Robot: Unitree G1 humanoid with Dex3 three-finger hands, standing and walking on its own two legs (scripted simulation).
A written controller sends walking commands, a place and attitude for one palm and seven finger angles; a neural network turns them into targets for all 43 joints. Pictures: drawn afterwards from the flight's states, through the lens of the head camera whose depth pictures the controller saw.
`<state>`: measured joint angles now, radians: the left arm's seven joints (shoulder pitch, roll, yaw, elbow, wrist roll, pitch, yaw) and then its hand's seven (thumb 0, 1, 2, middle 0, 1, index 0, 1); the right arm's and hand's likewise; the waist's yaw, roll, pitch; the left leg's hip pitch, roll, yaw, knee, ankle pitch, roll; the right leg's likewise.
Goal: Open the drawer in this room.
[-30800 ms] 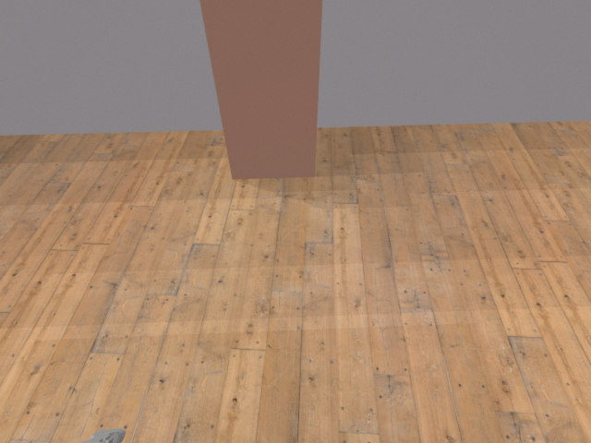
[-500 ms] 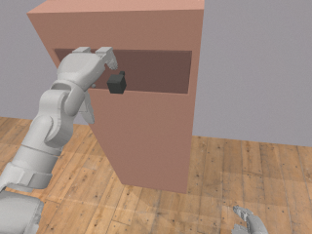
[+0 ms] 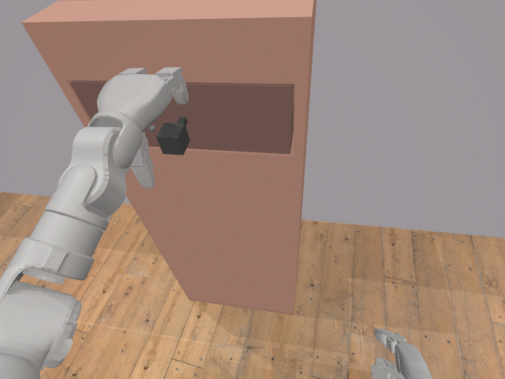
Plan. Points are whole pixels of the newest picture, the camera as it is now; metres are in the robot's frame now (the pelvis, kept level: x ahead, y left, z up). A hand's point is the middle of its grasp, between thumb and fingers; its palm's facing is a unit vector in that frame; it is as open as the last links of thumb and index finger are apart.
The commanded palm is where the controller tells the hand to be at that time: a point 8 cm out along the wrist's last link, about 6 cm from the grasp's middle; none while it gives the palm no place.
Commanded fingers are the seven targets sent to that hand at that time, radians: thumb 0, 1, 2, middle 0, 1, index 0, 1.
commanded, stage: move the hooked fingers above the handle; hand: left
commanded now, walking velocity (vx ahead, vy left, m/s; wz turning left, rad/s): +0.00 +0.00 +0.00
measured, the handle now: (177, 132) +0.48 +0.17 +0.15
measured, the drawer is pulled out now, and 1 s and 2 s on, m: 0.00 0.00 0.00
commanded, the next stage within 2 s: none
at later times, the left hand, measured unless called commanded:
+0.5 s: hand (167, 116) +0.44 +0.16 +0.21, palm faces +0.08 -0.04 -1.00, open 13.7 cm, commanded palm +0.40 +0.18 +0.28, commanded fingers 0.00 -0.50 0.30 -0.30 -1.20 -0.30 -1.20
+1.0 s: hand (172, 111) +0.44 +0.15 +0.22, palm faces +0.07 -0.04 -1.00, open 13.6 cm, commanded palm +0.40 +0.18 +0.29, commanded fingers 0.00 -0.50 0.30 -0.30 -1.20 -0.30 -1.20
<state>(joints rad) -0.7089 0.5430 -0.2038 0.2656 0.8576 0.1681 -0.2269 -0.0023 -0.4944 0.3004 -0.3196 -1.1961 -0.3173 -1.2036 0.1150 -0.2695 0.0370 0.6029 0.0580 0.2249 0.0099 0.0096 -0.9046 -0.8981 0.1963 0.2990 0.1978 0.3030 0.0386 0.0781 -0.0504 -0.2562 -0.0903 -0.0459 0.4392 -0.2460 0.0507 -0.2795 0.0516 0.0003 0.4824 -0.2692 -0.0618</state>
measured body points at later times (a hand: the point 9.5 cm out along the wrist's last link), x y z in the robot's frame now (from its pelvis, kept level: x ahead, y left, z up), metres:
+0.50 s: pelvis +0.00 +0.01 +0.00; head +0.02 -0.03 +0.45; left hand +0.43 +0.16 +0.27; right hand +0.15 -0.23 -0.13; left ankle -0.02 +0.09 -0.74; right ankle -0.02 -0.08 -0.74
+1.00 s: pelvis +0.00 +0.02 +0.00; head +0.01 -0.02 +0.45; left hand +0.43 +0.15 +0.27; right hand +0.15 -0.21 -0.12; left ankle -0.02 +0.09 -0.74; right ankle -0.02 -0.08 -0.74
